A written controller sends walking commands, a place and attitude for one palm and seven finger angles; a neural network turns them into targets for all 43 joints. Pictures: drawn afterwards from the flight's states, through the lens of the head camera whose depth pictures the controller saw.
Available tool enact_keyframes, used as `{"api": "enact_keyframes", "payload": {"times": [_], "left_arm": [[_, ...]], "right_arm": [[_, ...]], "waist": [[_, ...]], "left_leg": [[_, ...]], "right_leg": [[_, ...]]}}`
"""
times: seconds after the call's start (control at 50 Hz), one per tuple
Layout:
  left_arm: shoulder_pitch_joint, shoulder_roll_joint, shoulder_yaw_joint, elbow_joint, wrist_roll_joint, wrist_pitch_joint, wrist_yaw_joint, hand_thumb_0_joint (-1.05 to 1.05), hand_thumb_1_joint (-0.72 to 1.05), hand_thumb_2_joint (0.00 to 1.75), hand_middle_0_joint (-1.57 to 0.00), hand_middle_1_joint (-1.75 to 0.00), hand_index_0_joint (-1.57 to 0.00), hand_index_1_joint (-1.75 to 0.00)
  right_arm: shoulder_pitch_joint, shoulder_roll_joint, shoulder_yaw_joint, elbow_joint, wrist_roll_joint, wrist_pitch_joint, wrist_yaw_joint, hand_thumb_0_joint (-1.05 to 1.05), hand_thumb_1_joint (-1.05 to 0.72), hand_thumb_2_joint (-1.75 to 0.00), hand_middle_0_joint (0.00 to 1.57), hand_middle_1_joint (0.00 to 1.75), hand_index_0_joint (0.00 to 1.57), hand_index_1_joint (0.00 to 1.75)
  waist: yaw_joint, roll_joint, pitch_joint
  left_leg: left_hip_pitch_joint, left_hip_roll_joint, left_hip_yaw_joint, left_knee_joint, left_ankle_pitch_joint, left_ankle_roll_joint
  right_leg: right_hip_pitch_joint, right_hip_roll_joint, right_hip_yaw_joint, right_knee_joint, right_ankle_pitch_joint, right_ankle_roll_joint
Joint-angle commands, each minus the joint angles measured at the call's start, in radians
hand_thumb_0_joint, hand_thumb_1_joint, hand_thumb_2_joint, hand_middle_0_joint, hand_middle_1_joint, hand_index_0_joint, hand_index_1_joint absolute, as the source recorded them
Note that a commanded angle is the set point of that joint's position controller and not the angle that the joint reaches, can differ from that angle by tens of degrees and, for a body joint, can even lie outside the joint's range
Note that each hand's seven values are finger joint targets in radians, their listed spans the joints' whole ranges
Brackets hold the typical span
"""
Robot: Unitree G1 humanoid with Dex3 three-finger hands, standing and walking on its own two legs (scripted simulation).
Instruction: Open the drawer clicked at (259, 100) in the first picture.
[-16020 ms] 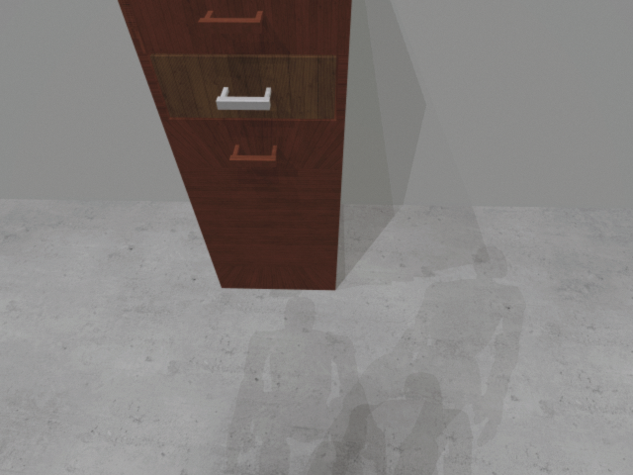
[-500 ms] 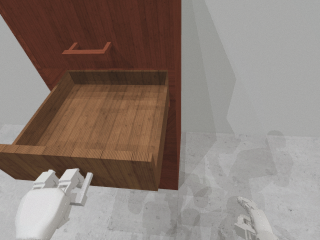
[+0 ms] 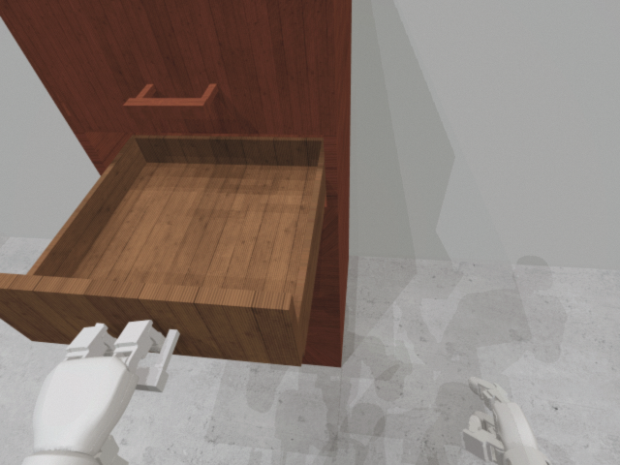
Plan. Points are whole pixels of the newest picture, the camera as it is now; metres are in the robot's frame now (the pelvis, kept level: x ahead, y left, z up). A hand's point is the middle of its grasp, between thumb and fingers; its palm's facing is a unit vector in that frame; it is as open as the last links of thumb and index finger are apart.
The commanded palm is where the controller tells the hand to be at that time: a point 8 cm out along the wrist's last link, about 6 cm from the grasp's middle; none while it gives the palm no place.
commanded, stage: lift the hand off the handle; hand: left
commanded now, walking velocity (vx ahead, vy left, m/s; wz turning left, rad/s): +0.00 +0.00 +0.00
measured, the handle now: (125, 356) +0.21 +0.25 +0.07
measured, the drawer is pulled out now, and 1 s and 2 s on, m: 0.30 0.30 0.30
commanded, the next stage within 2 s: draw the hand back to the body in 1.54 s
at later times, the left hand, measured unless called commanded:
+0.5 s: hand (115, 388) +0.18 +0.24 +0.07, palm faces +0.04 -0.10 -0.99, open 13.4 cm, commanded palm +0.15 +0.24 +0.14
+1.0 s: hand (75, 353) +0.18 +0.25 +0.15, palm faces +0.14 -0.11 -0.98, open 13.5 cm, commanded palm +0.15 +0.24 +0.21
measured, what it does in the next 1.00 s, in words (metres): stands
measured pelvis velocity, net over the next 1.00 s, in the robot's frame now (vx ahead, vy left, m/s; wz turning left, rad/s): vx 0.00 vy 0.02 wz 0.01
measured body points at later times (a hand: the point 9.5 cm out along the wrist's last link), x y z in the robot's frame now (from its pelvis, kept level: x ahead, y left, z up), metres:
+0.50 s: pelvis +0.00 +0.00 +0.01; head +0.01 -0.03 +0.45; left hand +0.17 +0.25 +0.13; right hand +0.21 -0.19 -0.10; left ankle +0.03 +0.12 -0.71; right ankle -0.04 -0.09 -0.71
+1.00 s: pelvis +0.00 +0.02 +0.02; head -0.01 -0.02 +0.47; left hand +0.17 +0.25 +0.20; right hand +0.24 -0.17 -0.06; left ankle +0.03 +0.12 -0.71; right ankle -0.04 -0.09 -0.71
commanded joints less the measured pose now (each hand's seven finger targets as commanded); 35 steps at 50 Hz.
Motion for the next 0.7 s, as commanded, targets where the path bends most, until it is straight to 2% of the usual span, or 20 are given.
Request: {"api": "enact_keyframes", "payload": {"times": [0.0,0.04,0.06,0.08,0.1,0.16,0.22,0.26,0.28,0.3,0.38,0.4,0.46,0.5,0.54,0.56,0.58,0.6,0.68], "left_arm": [[-0.061,0.156,0.125,-0.182,0.009,0.005,0.061,0.0,-0.5,0.3,-0.3,-1.2,-0.3,-1.2],[-0.069,0.16,0.128,-0.175,0.022,0.011,0.069,0.0,-0.5,0.3,-0.3,-1.2,-0.3,-1.2],[-0.085,0.179,0.147,-0.173,0.021,0.018,0.071,0.0,-0.5,0.3,-0.3,-1.2,-0.3,-1.2],[-0.082,0.168,0.141,-0.164,0.023,0.022,0.072,0.0,-0.5,0.3,-0.3,-1.2,-0.3,-1.2],[-0.103,0.156,0.124,-0.157,0.019,0.025,0.067,0.0,-0.5,0.3,-0.3,-1.2,-0.3,-1.2],[-0.165,0.183,0.141,-0.139,0.021,0.031,0.065,0.0,-0.5,0.3,-0.3,-1.2,-0.3,-1.2],[-0.201,0.154,0.105,-0.121,0.022,0.035,0.055,0.0,-0.5,0.3,-0.3,-1.2,-0.3,-1.2],[-0.225,0.188,0.127,-0.165,0.016,0.038,0.053,0.0,-0.5,0.3,-0.3,-1.2,-0.3,-1.2],[-0.253,0.187,0.116,-0.194,0.017,0.038,0.05,0.0,-0.5,0.3,-0.3,-1.2,-0.3,-1.2],[-0.259,0.189,0.117,-0.195,0.011,0.039,0.045,0.0,-0.5,0.3,-0.3,-1.2,-0.3,-1.2],[-0.236,0.205,0.139,-0.242,-0.019,0.038,0.021,0.0,-0.5,0.3,-0.3,-1.2,-0.3,-1.2],[-0.229,0.218,0.153,-0.26,-0.023,0.033,0.017,0.0,-0.5,0.3,-0.3,-1.2,-0.3,-1.2],[-0.201,0.217,0.162,-0.271,-0.035,0.038,0.007,0.0,-0.5,0.3,-0.3,-1.2,-0.3,-1.2],[-0.218,0.188,0.132,-0.274,-0.039,0.045,-0.011,0.0,-0.5,0.3,-0.3,-1.2,-0.3,-1.2],[-0.203,0.213,0.149,-0.296,-0.046,0.052,-0.027,0.0,-0.5,0.3,-0.3,-1.2,-0.3,-1.2],[-0.187,0.218,0.159,-0.3,-0.053,0.064,-0.036,0.0,-0.5,0.3,-0.3,-1.2,-0.3,-1.2],[-0.201,0.196,0.13,-0.312,-0.055,0.068,-0.047,0.0,-0.5,0.3,-0.3,-1.2,-0.3,-1.2],[-0.213,0.202,0.132,-0.319,-0.057,0.068,-0.059,0.0,-0.5,0.3,-0.3,-1.2,-0.3,-1.2],[-0.243,0.209,0.123,-0.372,-0.057,0.081,-0.094,0.0,-0.5,0.3,-0.3,-1.2,-0.3,-1.2]], "right_arm": [[-0.125,-0.075,-0.031,-0.161,-0.002,-0.05,0.007,0.0,-0.9,-0.9,0.2,0.3,0.2,0.3],[-0.125,-0.072,-0.031,-0.16,-0.004,-0.049,0.003,0.0,-0.9,-0.9,0.2,0.3,0.2,0.3],[-0.131,-0.074,-0.032,-0.158,-0.002,-0.05,0.002,0.0,-0.9,-0.9,0.2,0.3,0.2,0.3],[-0.128,-0.071,-0.03,-0.156,-0.002,-0.047,0.0,0.0,-0.9,-0.9,0.2,0.3,0.2,0.3],[-0.129,-0.068,-0.029,-0.152,0.001,-0.048,-0.002,0.0,-0.9,-0.9,0.2,0.3,0.2,0.3],[-0.135,-0.068,-0.025,-0.143,0.003,-0.047,-0.015,0.0,-0.9,-0.9,0.2,0.3,0.2,0.3],[-0.135,-0.06,-0.024,-0.136,0.007,-0.048,-0.019,0.0,-0.9,-0.9,0.2,0.3,0.2,0.3],[-0.144,-0.06,-0.02,-0.139,0.007,-0.05,-0.023,0.0,-0.9,-0.9,0.2,0.3,0.2,0.3],[-0.146,-0.058,-0.017,-0.14,0.008,-0.052,-0.026,0.0,-0.9,-0.9,0.2,0.3,0.2,0.3],[-0.144,-0.054,-0.016,-0.136,0.009,-0.055,-0.03,0.0,-0.9,-0.9,0.2,0.3,0.2,0.3],[-0.157,-0.055,-0.005,-0.144,0.014,-0.067,-0.038,0.0,-0.9,-0.9,0.2,0.3,0.2,0.3],[-0.159,-0.059,-0.008,-0.143,0.016,-0.069,-0.04,0.0,-0.9,-0.9,0.2,0.3,0.2,0.3],[-0.171,-0.061,-0.001,-0.149,0.019,-0.07,-0.038,0.0,-0.9,-0.9,0.2,0.3,0.2,0.3],[-0.168,-0.06,-0.004,-0.143,0.022,-0.069,-0.032,0.0,-0.9,-0.9,0.2,0.3,0.2,0.3],[-0.168,-0.066,-0.005,-0.149,0.024,-0.071,-0.034,0.0,-0.9,-0.9,0.2,0.3,0.2,0.3],[-0.183,-0.069,-0.001,-0.153,0.029,-0.069,-0.033,0.0,-0.9,-0.9,0.2,0.3,0.2,0.3],[-0.176,-0.065,0.003,-0.153,0.029,-0.07,-0.03,0.0,-0.9,-0.9,0.2,0.3,0.2,0.3],[-0.18,-0.069,0.0,-0.151,0.032,-0.069,-0.031,0.0,-0.9,-0.9,0.2,0.3,0.2,0.3],[-0.179,-0.07,0.006,-0.158,0.033,-0.07,-0.029,0.0,-0.9,-0.9,0.2,0.3,0.2,0.3]], "waist": [[-0.008,-0.072,-0.117],[0.0,-0.042,-0.13],[-0.005,-0.066,-0.128],[-0.002,-0.058,-0.13],[-0.011,-0.057,-0.115],[-0.013,-0.067,-0.116],[-0.017,-0.047,-0.095],[-0.009,-0.045,-0.13],[-0.008,-0.031,-0.146],[-0.009,-0.035,-0.132],[0.002,-0.045,-0.132],[0.006,-0.025,-0.136],[0.003,-0.019,-0.102],[-0.003,-0.03,-0.074],[0.012,-0.033,-0.1],[0.013,-0.023,-0.101],[0.009,-0.047,-0.088],[0.009,-0.03,-0.073],[0.012,-0.025,-0.086]], "left_leg": [[0.207,-0.047,-0.04,-0.032,0.171,0.029],[0.206,-0.05,-0.037,-0.029,0.169,0.029],[0.207,-0.049,-0.041,-0.025,0.171,0.027],[0.201,-0.048,-0.04,-0.029,0.166,0.029],[0.2,-0.049,-0.04,-0.029,0.154,0.029],[0.203,-0.05,-0.045,-0.035,0.146,0.03],[0.213,-0.047,-0.046,-0.052,0.129,0.03],[0.239,-0.047,-0.048,-0.058,0.147,0.03],[0.253,-0.047,-0.047,-0.062,0.143,0.031],[0.259,-0.046,-0.049,-0.068,0.148,0.032],[0.28,-0.045,-0.046,-0.09,0.179,0.033],[0.289,-0.045,-0.044,-0.095,0.189,0.032],[0.3,-0.041,-0.047,-0.112,0.2,0.027],[0.307,-0.037,-0.046,-0.132,0.182,0.028],[0.323,-0.037,-0.043,-0.147,0.204,0.029],[0.333,-0.035,-0.045,-0.152,0.215,0.027],[0.328,-0.036,-0.044,-0.16,0.209,0.029],[0.335,-0.033,-0.042,-0.17,0.214,0.028],[0.373,-0.028,-0.043,-0.195,0.226,0.027]], "right_leg": [[-0.124,-0.009,0.09,-0.147,0.291,0.024],[-0.116,-0.01,0.09,-0.144,0.295,0.021],[-0.123,-0.008,0.11,-0.149,0.298,0.018],[-0.11,-0.008,0.093,-0.143,0.301,0.021],[-0.121,-0.009,0.091,-0.147,0.286,0.023],[-0.11,-0.005,0.095,-0.159,0.278,0.024],[-0.12,-0.003,0.075,-0.167,0.238,0.026],[-0.092,-0.004,0.088,-0.179,0.248,0.022],[-0.091,-0.009,0.089,-0.183,0.236,0.023],[-0.085,-0.008,0.082,-0.189,0.242,0.024],[-0.039,-0.015,0.087,-0.214,0.292,0.028],[-0.028,-0.013,0.089,-0.22,0.306,0.027],[-0.025,-0.01,0.084,-0.24,0.3,0.027],[-0.032,-0.011,0.066,-0.251,0.263,0.032],[0.005,-0.014,0.065,-0.259,0.294,0.034],[0.017,-0.011,0.071,-0.267,0.304,0.03],[0.017,-0.017,0.058,-0.267,0.294,0.036],[0.019,-0.015,0.057,-0.277,0.296,0.035],[0.041,-0.018,0.047,-0.297,0.279,0.036]]}}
